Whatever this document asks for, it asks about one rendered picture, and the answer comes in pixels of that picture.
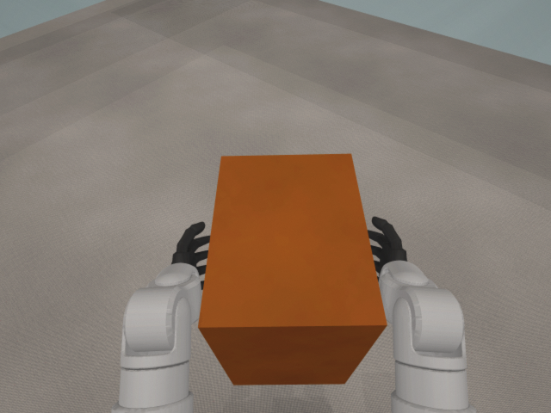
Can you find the right robot forearm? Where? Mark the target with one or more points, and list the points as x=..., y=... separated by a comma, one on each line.
x=428, y=342

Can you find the robot right hand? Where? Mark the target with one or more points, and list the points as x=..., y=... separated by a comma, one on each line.
x=390, y=242

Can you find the left robot forearm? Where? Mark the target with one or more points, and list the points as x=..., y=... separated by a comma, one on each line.
x=156, y=343

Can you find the carton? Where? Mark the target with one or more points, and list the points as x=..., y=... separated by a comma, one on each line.
x=291, y=295

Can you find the robot left hand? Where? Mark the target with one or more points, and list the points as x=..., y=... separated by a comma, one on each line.
x=186, y=247

